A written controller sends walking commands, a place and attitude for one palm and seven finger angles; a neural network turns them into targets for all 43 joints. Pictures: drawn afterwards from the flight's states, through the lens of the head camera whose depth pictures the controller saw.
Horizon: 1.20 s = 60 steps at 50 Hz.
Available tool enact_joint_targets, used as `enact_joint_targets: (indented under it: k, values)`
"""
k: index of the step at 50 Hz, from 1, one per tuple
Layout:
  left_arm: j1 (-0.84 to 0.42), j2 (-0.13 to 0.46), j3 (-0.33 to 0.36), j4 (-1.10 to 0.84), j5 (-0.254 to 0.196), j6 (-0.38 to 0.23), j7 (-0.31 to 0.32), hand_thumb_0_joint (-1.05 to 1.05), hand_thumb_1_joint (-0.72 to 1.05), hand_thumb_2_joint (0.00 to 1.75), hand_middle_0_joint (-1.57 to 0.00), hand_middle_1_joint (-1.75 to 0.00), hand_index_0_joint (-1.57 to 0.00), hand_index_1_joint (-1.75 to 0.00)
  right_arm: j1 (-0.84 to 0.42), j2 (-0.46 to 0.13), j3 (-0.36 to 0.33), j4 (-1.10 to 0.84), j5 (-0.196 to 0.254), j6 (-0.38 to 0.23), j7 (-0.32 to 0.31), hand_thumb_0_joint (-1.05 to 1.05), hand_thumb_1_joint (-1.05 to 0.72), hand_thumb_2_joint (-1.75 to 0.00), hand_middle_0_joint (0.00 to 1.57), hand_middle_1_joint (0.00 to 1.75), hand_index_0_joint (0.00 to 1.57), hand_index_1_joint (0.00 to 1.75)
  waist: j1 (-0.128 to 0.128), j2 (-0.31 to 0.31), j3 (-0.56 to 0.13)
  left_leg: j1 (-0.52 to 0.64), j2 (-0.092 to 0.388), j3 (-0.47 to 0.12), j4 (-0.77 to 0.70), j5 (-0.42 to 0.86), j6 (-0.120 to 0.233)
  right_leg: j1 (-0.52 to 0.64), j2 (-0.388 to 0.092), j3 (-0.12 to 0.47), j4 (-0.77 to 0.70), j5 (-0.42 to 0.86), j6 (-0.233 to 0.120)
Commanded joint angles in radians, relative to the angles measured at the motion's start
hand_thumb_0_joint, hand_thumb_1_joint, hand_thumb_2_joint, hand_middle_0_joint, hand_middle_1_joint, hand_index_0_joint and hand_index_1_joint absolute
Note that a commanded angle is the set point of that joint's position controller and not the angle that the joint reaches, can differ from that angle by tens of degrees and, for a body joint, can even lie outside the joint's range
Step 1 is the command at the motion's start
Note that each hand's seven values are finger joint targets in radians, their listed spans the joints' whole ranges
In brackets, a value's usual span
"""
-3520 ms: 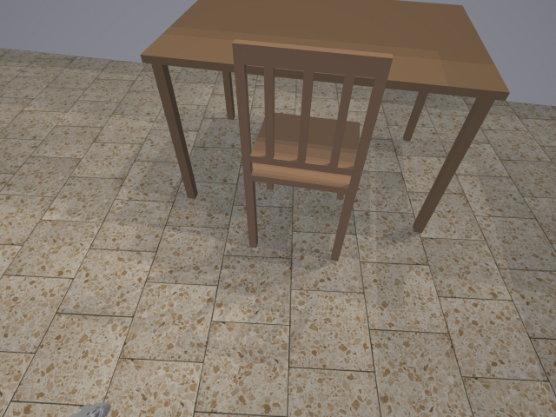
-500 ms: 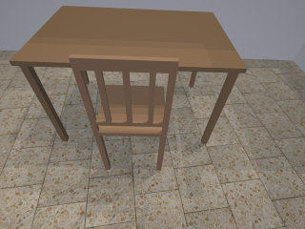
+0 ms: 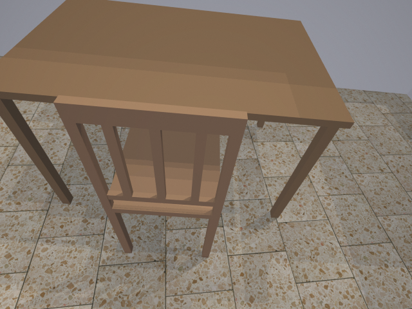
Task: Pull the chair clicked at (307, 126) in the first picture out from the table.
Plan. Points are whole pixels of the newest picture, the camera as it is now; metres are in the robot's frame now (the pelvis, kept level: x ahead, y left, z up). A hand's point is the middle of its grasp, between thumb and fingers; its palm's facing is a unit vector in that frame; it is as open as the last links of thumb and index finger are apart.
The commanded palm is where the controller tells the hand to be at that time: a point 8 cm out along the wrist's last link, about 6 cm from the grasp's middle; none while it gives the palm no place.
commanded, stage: come to a stop and stand still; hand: left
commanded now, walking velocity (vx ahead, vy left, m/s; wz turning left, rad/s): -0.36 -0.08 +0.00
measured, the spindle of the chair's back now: (159, 167) +0.47 +0.16 -0.08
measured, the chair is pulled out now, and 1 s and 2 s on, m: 0.00 0.00 0.00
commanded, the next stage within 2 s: look again from close up in 1.12 s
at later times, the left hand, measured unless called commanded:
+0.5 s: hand out of the picture +0.04 +0.13 -0.15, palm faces +0.03 -0.96 -0.26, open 7.3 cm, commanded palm none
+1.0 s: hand out of the picture -0.04 +0.16 -0.17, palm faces +0.07 -0.98 -0.20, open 7.4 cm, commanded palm none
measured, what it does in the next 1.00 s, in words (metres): steps on the spot: right foot, then left foot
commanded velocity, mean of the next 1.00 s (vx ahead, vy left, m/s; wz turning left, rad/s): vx -0.04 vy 0.04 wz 0.00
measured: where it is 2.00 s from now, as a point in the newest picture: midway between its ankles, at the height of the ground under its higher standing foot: outside the picture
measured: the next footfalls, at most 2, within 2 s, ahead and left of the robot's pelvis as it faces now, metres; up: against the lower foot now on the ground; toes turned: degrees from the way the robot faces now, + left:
right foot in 0.40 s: +0.01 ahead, -0.14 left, +0.00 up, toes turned -2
left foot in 0.78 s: +0.00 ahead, +0.09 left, +0.00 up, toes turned +3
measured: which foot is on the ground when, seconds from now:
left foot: down 0.00-0.40, up 0.42-0.76, down 0.78-1.00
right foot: up 0.00-0.38, down 0.40-1.00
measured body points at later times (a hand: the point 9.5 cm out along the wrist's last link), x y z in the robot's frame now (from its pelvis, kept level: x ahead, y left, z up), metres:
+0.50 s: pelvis +0.00 -0.05 +0.01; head +0.02 -0.08 +0.46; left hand +0.04 +0.18 -0.13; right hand +0.07 -0.29 -0.16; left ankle +0.01 +0.07 -0.69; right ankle +0.01 -0.17 -0.73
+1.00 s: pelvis -0.03 -0.01 +0.01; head -0.02 -0.01 +0.46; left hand -0.04 +0.22 -0.15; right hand -0.01 -0.24 -0.14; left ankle -0.04 +0.09 -0.73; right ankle -0.03 -0.14 -0.73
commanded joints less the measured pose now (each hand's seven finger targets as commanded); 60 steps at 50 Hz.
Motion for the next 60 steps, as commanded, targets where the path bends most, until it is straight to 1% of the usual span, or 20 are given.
enact_joint_targets:
  k: [1,4,7,11,17,18,19,20,21,24,27,34,36,38,39,41,44,47,51,60]
  values:
    - [0.059,0.040,-0.007,-0.020,-0.012,0.017,0.029,0.00,0.90,0.90,-0.20,-0.30,-0.20,-0.30,0.127,-0.133,0.014,0.028,0.014,0.008,-0.050,0.00,-0.90,-0.90,0.20,0.30,0.20,0.30,-0.011,0.271,-0.064,0.245,0.327,-0.309,-0.275,1.004,0.146,-0.166,-0.033,0.126,0.291,-0.201,0.010]
    - [0.048,0.051,-0.009,-0.014,-0.009,0.042,0.028,0.00,0.90,0.90,-0.20,-0.30,-0.20,-0.30,0.021,-0.127,0.000,0.009,0.021,0.030,-0.055,0.00,-0.90,-0.90,0.20,0.30,0.20,0.30,0.005,0.157,-0.017,0.273,0.276,-0.205,-0.257,0.991,0.135,-0.195,-0.051,0.107,0.235,-0.100,0.022]
    - [0.022,0.063,0.010,-0.054,0.002,0.069,0.024,0.00,0.90,0.90,-0.20,-0.30,-0.20,-0.30,0.025,-0.175,-0.036,-0.008,0.018,0.055,-0.056,0.00,-0.90,-0.90,0.20,0.30,0.20,0.30,-0.017,0.122,-0.082,0.314,0.295,-0.194,-0.250,0.908,0.149,-0.242,-0.027,0.110,0.338,-0.079,0.025]
    - [0.007,0.051,0.024,-0.099,0.004,0.081,0.021,0.00,0.90,0.90,-0.20,-0.30,-0.20,-0.30,-0.053,-0.171,-0.049,-0.051,0.010,0.066,-0.047,0.00,-0.90,-0.90,0.20,0.30,0.20,0.30,-0.001,0.147,-0.099,0.244,0.273,-0.144,-0.245,0.721,0.131,-0.242,-0.024,0.127,0.375,-0.039,0.025]
    - [0.065,0.041,0.015,-0.104,0.008,0.050,0.024,0.00,0.90,0.90,-0.20,-0.30,-0.20,-0.30,-0.090,-0.152,-0.052,-0.072,0.011,0.076,-0.019,0.00,-0.90,-0.90,0.20,0.30,0.20,0.30,0.037,0.175,-0.094,0.120,0.190,-0.129,-0.191,0.280,0.057,-0.039,-0.021,0.059,-0.037,0.176,0.018]
    - [0.065,0.075,0.015,-0.099,0.014,0.038,0.028,0.00,0.90,0.90,-0.20,-0.30,-0.20,-0.30,-0.068,-0.117,-0.047,-0.068,0.018,0.077,-0.011,0.00,-0.90,-0.90,0.20,0.30,0.20,0.30,0.034,0.083,-0.085,0.086,0.125,-0.104,-0.122,0.125,0.008,-0.001,-0.052,0.103,-0.170,0.265,0.016]
    - [0.018,0.147,0.016,-0.117,0.021,0.021,0.032,0.00,0.90,0.90,-0.20,-0.30,-0.20,-0.30,-0.032,-0.059,-0.038,-0.074,0.027,0.080,-0.005,0.00,-0.90,-0.90,0.20,0.30,0.20,0.30,0.002,-0.119,-0.056,0.017,0.013,-0.049,-0.019,-0.100,-0.059,-0.028,-0.214,0.318,-0.269,0.363,-0.037]
    - [-0.019,0.209,0.022,-0.136,0.018,0.020,0.026,0.00,0.90,0.90,-0.20,-0.30,-0.20,-0.30,-0.039,-0.047,-0.037,-0.092,0.024,0.091,0.000,0.00,-0.90,-0.90,0.20,0.30,0.20,0.30,0.000,-0.177,-0.025,0.013,-0.039,-0.060,0.071,-0.270,-0.077,-0.121,-0.346,0.402,-0.318,0.402,-0.121]
    - [-0.025,0.224,0.028,-0.148,0.017,0.023,0.024,0.00,0.90,0.90,-0.20,-0.30,-0.20,-0.30,-0.081,-0.065,-0.041,-0.105,0.018,0.110,0.000,0.00,-0.90,-0.90,0.20,0.30,0.20,0.30,0.028,-0.192,-0.018,0.011,-0.040,-0.107,0.180,-0.309,-0.073,-0.181,-0.359,0.441,-0.350,0.341,-0.162]
    - [-0.091,0.189,0.030,-0.152,0.012,0.021,0.028,0.00,0.90,0.90,-0.20,-0.30,-0.20,-0.30,-0.036,-0.092,-0.046,-0.070,0.012,0.108,0.006,0.00,-0.90,-0.90,0.20,0.30,0.20,0.30,-0.001,-0.138,0.002,-0.067,-0.035,-0.145,0.345,-0.188,-0.076,-0.116,-0.299,0.351,-0.309,0.391,-0.166]
    - [-0.044,0.190,0.041,-0.158,0.014,0.016,0.033,0.00,0.90,0.90,-0.20,-0.30,-0.20,-0.30,-0.024,-0.094,-0.042,-0.077,0.011,0.101,0.008,0.00,-0.90,-0.90,0.20,0.30,0.20,0.30,0.026,-0.123,-0.019,-0.108,-0.041,-0.140,0.361,-0.156,-0.093,-0.022,-0.296,0.302,-0.274,0.483,-0.168]
    - [-0.007,0.195,0.051,-0.138,0.019,0.025,0.029,0.00,0.90,0.90,-0.20,-0.30,-0.20,-0.30,-0.016,-0.057,-0.024,-0.091,0.021,0.081,0.003,0.00,-0.90,-0.90,0.20,0.30,0.20,0.30,0.054,-0.163,-0.057,0.024,-0.056,-0.091,0.023,-0.180,-0.085,0.008,-0.276,0.297,-0.267,0.421,-0.172]
    - [-0.050,0.187,0.049,-0.135,0.012,0.030,0.028,0.00,0.90,0.90,-0.20,-0.30,-0.20,-0.30,0.071,-0.049,-0.016,-0.057,0.021,0.072,-0.004,0.00,-0.90,-0.90,0.20,0.30,0.20,0.30,0.010,-0.157,-0.065,0.182,-0.063,-0.076,-0.170,-0.048,-0.076,-0.086,-0.235,0.263,-0.242,0.299,-0.126]
    - [-0.065,0.123,0.033,-0.138,0.000,0.039,0.022,0.00,0.90,0.90,-0.20,-0.30,-0.20,-0.30,0.120,-0.091,-0.013,-0.032,0.017,0.054,-0.011,0.00,-0.90,-0.90,0.20,0.30,0.20,0.30,-0.006,0.017,-0.059,0.295,0.029,-0.174,-0.315,0.048,-0.042,-0.202,-0.121,0.182,-0.140,0.133,-0.048]
    - [-0.057,0.080,0.024,-0.143,-0.002,0.044,0.015,0.00,0.90,0.90,-0.20,-0.30,-0.20,-0.30,0.103,-0.144,-0.019,-0.044,0.012,0.052,-0.015,0.00,-0.90,-0.90,0.20,0.30,0.20,0.30,0.008,0.151,-0.034,0.210,0.151,-0.304,-0.356,0.044,0.008,-0.200,-0.050,0.110,-0.072,0.075,-0.008]
    - [-0.088,0.061,0.016,-0.118,0.010,0.055,0.018,0.00,0.90,0.90,-0.20,-0.30,-0.20,-0.30,0.022,-0.140,-0.011,-0.049,0.009,0.052,-0.021,0.00,-0.90,-0.90,0.20,0.30,0.20,0.30,0.013,0.242,0.055,0.017,0.176,-0.349,-0.463,-0.088,0.056,-0.134,-0.028,0.074,0.040,0.034,0.010]
    - [-0.024,0.057,0.008,-0.073,0.009,0.054,0.010,0.00,0.90,0.90,-0.20,-0.30,-0.20,-0.30,-0.006,-0.112,0.003,-0.038,0.014,0.050,-0.032,0.00,-0.90,-0.90,0.20,0.30,0.20,0.30,0.038,0.184,0.069,0.037,0.141,-0.274,-0.422,0.021,0.069,-0.120,-0.032,0.097,0.079,0.055,-0.001]
    - [0.035,0.049,-0.007,-0.034,0.005,0.036,0.013,0.00,0.90,0.90,-0.20,-0.30,-0.20,-0.30,0.015,-0.103,0.007,-0.013,0.017,0.043,-0.035,0.00,-0.90,-0.90,0.20,0.30,0.20,0.30,0.046,0.121,0.018,0.118,0.093,-0.233,-0.313,0.162,0.044,-0.055,-0.044,0.120,-0.149,0.208,0.003]
    - [0.001,0.071,-0.018,-0.005,-0.001,0.010,0.016,0.00,0.90,0.90,-0.20,-0.30,-0.20,-0.30,0.068,-0.074,0.013,0.024,0.025,0.041,-0.029,0.00,-0.90,-0.90,0.20,0.30,0.20,0.30,-0.006,-0.045,-0.013,0.210,0.038,-0.181,-0.279,0.148,-0.026,-0.062,-0.100,0.192,-0.238,0.331,-0.023]
    - [0.018,0.048,-0.023,0.018,-0.001,0.014,0.019,0.00,0.90,0.90,-0.20,-0.30,-0.20,-0.30,0.089,-0.068,0.025,0.064,0.025,0.033,-0.029,0.00,-0.90,-0.90,0.20,0.30,0.20,0.30,0.001,0.033,0.034,0.167,0.040,-0.193,-0.355,0.052,-0.025,-0.050,-0.080,0.167,-0.257,0.239,-0.015]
